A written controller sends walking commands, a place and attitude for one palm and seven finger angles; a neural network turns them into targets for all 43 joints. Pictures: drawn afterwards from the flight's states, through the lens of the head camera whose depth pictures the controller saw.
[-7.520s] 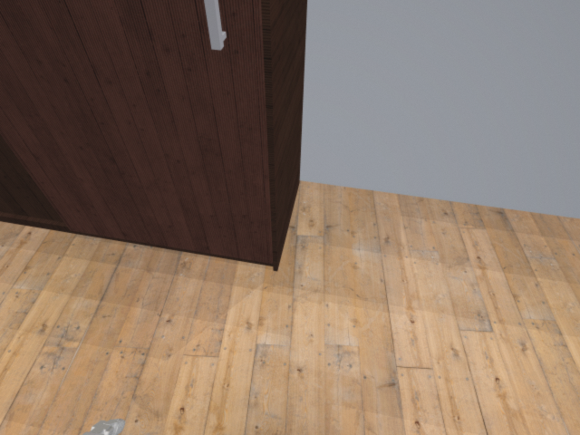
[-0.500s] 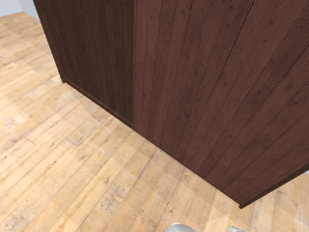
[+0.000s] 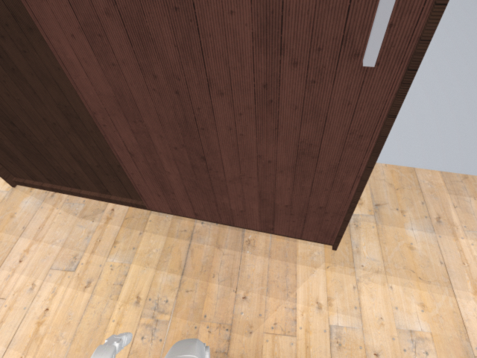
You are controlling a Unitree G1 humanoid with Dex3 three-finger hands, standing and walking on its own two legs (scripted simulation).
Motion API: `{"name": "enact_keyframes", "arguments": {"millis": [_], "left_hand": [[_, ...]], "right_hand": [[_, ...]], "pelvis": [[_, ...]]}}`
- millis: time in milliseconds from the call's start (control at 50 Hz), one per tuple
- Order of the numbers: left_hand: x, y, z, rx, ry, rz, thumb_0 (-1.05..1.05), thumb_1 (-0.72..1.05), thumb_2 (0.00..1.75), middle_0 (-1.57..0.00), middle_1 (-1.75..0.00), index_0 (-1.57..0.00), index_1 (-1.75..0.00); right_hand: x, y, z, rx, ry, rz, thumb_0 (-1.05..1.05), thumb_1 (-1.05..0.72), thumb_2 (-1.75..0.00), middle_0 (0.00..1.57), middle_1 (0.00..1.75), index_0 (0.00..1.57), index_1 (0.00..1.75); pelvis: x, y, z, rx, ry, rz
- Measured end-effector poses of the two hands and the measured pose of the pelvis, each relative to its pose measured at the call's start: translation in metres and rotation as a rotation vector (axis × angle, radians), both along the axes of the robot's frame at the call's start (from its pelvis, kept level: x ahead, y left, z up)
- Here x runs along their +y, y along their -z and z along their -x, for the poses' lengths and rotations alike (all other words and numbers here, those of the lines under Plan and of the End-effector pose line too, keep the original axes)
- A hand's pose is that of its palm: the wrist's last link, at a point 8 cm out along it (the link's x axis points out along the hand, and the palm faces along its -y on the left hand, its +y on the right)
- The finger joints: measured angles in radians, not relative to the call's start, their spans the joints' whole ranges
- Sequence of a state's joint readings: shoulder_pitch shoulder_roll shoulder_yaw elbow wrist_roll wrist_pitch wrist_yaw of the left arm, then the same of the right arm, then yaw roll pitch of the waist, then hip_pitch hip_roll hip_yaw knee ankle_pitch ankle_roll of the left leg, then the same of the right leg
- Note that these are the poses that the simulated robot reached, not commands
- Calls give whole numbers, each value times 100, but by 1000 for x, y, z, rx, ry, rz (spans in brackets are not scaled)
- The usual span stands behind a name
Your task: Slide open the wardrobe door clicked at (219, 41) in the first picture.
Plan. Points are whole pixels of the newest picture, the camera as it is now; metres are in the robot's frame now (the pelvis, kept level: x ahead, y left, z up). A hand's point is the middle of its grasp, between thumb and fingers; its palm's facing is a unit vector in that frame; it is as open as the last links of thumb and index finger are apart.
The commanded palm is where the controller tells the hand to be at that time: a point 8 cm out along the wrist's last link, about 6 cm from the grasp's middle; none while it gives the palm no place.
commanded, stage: turn to face it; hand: right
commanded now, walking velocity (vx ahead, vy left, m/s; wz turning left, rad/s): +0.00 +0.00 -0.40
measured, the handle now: (381, 14) +0.63 -0.24 +0.23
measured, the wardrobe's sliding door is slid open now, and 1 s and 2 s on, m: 0.00 0.00 0.00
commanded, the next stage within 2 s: take the last steps up to it in 0.42 s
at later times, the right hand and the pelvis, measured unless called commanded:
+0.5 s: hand out of the picture +0.04 -0.15 -0.14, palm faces +0.17 +0.95 -0.27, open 7.4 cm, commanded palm none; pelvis -0.04 +0.05 +0.00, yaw -11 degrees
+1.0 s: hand out of the picture -0.17 -0.13 -0.18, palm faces +0.36 +0.92 -0.14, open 7.4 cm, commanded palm none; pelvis -0.03 +0.00 +0.00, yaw -14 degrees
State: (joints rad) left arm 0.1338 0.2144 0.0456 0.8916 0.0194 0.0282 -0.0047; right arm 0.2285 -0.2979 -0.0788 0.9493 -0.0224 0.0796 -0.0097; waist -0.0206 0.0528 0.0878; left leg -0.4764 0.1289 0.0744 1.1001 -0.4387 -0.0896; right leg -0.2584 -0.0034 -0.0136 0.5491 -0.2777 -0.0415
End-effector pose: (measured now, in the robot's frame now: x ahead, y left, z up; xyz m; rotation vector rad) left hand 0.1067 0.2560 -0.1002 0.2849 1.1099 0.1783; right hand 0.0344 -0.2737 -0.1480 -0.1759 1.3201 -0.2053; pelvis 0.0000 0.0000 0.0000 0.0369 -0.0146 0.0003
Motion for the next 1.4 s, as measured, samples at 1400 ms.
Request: {"name": "enact_keyframes", "arguments": {"millis": [1400], "left_hand": [[-49, 35, 94, 537, -55, 118, 0, 92, 90, -20, -30, -20, -29]], "right_hand": [[18, -5, -113, -122, 91, -46, 0, -91, -90, 20, 30, 19, 30]], "pelvis": [[-6, 7, -100, 14, 220, 36]]}}
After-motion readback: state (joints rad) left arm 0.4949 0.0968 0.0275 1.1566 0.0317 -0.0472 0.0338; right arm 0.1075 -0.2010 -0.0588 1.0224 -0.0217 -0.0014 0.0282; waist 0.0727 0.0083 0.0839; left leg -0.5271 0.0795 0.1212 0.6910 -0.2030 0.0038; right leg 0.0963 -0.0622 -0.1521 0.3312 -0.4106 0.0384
